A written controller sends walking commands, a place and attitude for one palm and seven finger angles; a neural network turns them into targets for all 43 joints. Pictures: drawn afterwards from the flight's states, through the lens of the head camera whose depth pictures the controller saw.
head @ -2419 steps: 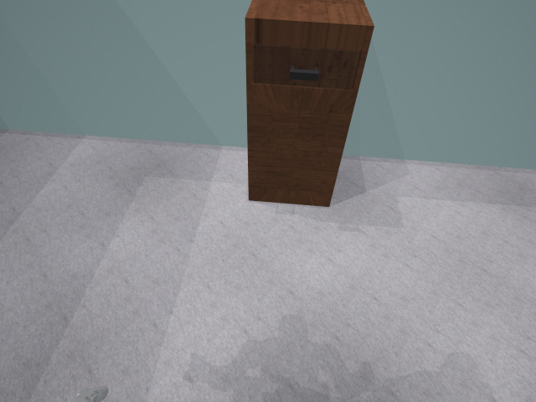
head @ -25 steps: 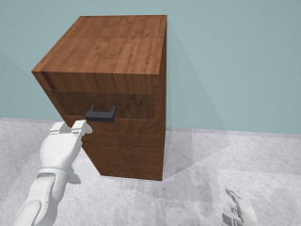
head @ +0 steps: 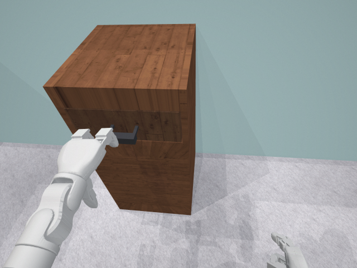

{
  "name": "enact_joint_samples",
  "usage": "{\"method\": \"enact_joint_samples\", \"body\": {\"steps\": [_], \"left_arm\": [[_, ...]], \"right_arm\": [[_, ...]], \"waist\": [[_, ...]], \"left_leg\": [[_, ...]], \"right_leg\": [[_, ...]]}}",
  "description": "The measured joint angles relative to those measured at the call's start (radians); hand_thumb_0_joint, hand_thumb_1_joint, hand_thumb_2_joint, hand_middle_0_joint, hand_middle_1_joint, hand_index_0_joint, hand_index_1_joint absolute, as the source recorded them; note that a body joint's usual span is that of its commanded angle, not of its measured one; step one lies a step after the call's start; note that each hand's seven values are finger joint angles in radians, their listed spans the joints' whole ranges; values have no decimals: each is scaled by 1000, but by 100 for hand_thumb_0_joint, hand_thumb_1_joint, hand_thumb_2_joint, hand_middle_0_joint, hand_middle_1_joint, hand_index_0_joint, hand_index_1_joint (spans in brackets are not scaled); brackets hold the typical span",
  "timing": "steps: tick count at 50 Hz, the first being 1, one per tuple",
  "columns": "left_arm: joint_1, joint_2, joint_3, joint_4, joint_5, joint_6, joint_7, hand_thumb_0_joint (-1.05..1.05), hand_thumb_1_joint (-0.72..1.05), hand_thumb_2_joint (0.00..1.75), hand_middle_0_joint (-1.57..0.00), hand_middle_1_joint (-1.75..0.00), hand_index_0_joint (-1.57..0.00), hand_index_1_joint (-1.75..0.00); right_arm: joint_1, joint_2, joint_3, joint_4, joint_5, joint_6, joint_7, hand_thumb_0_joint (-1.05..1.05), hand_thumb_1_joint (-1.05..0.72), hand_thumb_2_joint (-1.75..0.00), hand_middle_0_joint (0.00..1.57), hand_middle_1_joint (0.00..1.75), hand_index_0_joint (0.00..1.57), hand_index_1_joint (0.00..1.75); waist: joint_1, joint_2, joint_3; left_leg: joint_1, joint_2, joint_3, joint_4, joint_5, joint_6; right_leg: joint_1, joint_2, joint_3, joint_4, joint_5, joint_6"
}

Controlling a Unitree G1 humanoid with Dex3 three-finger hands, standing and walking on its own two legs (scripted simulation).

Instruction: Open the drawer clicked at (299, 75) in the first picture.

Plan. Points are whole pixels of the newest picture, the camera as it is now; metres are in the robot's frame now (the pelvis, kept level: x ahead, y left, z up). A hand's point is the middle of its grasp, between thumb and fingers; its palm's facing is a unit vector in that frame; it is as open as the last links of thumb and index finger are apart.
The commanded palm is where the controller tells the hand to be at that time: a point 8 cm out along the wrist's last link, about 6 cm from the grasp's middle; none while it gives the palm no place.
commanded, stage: raise the hand with hooked fingers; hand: left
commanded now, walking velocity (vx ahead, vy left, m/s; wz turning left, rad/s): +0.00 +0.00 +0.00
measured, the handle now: (122, 133) +0.50 +0.26 -0.04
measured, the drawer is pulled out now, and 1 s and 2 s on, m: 0.00 0.00 0.00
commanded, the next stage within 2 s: move the hooked fingers above the handle in 0.16 s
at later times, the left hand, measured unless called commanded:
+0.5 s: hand (94, 165) +0.31 +0.24 +0.07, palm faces +0.01 -0.05 -1.00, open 13.8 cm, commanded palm +0.29 +0.25 +0.12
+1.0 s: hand (109, 147) +0.38 +0.24 +0.04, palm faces +0.01 -0.03 -1.00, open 13.8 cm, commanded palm +0.36 +0.24 +0.10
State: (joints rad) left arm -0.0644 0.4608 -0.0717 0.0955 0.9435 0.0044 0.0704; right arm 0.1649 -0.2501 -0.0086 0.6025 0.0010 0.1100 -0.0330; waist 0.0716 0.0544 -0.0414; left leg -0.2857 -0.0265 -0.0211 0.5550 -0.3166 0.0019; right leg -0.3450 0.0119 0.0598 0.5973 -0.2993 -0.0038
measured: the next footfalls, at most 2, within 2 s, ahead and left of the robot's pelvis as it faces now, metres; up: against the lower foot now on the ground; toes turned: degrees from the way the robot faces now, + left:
none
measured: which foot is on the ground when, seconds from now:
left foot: down 0.00-1.00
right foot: down 0.00-1.00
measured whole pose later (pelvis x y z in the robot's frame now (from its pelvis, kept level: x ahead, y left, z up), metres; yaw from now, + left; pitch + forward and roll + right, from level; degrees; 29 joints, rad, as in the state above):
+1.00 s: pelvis +0.00 +0.00 -0.01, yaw +0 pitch +9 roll +1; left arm -0.39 0.44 -0.08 0.53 1.03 -0.05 0.21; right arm 0.23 -0.24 -0.04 0.66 0.01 0.10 -0.05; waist 0.02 0.04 -0.08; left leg -0.45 -0.02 -0.02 0.65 -0.35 0.01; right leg -0.50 0.02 0.06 0.67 -0.32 0.00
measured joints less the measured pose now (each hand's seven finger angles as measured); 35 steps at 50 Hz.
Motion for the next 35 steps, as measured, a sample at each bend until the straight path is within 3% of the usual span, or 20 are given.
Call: {"method": "enact_joint_samples", "body": {"steps": [5, 9, 16, 22, 28, 35], "left_arm": [[4, 1, 2, -4, 20, -32, 50, 0, -49, 30, -32, -120, -32, -120], [-13, 0, 2, 9, 21, -24, 78, 0, -49, 30, -32, -120, -32, -120], [-42, -6, -20, 57, 11, 21, 53, 0, -49, 30, -32, -120, -32, -120], [-124, 2, -37, 160, 27, -13, 31, 0, -49, 30, -32, -120, -32, -120], [-171, 7, -17, 203, 37, -65, 57, 0, -49, 30, -32, -120, -32, -120], [-238, 3, -13, 309, 48, -43, 78, 0, -49, 30, -32, -120, -32, -120]], "right_arm": [[6, 1, -11, 16, -2, -10, 0, 1, -91, -90, 20, 30, 20, 30], [-1, 6, -13, 31, 2, -13, 1, 1, -91, -90, 20, 30, 20, 30], [-13, 14, 3, 29, 12, -11, -6, 1, -91, -90, 20, 30, 20, 30], [-17, 18, 13, 26, 11, -22, -22, 1, -90, -90, 20, 30, 20, 30], [2, 14, -5, 31, 6, -31, -26, 1, -90, -90, 20, 30, 20, 30], [27, 1, -16, 41, 14, -22, -24, 1, -91, -90, 20, 30, 20, 30]], "waist": [[10, -1, 7], [14, 4, 4], [10, 10, -2], [4, -7, 10], [-6, -14, -1], [-21, -14, -10]], "left_leg": [[-13, -1, -4, 9, 5, 0], [-18, -3, -7, 11, 10, 0], [-9, -6, -5, -1, 20, 2], [-27, -5, -13, 10, 22, -1], [-59, -1, -13, 31, 10, -2], [-95, -2, -6, 50, -2, 1]], "right_leg": [[-8, -1, -4, 3, 6, 0], [-12, -4, -7, 4, 11, 1], [-6, -6, -5, -2, 18, 3], [-19, -6, -13, 4, 20, 0], [-46, -1, -14, 14, 15, -1], [-85, -1, -8, 32, 5, 2]]}}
